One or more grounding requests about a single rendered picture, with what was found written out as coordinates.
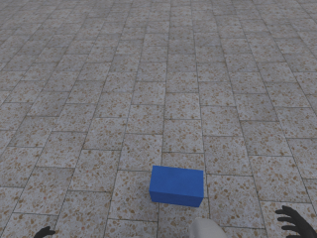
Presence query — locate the right robot hand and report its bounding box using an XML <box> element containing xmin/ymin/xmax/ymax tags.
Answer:
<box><xmin>275</xmin><ymin>205</ymin><xmax>317</xmax><ymax>238</ymax></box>

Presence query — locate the right robot thigh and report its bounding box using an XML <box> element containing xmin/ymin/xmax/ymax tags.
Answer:
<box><xmin>188</xmin><ymin>218</ymin><xmax>228</xmax><ymax>238</ymax></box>

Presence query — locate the carton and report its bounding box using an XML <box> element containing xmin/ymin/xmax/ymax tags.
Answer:
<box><xmin>149</xmin><ymin>165</ymin><xmax>204</xmax><ymax>207</ymax></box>

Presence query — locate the left robot hand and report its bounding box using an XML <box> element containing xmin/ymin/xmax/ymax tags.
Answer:
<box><xmin>34</xmin><ymin>226</ymin><xmax>55</xmax><ymax>238</ymax></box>

